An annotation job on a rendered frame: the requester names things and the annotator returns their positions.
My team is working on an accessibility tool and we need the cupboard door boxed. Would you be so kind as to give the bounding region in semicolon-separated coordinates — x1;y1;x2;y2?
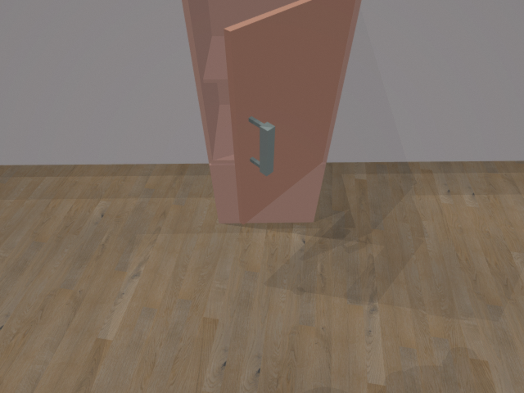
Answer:
224;0;355;225

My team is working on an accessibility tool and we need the handle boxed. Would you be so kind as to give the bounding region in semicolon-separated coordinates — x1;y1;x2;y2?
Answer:
249;116;275;176

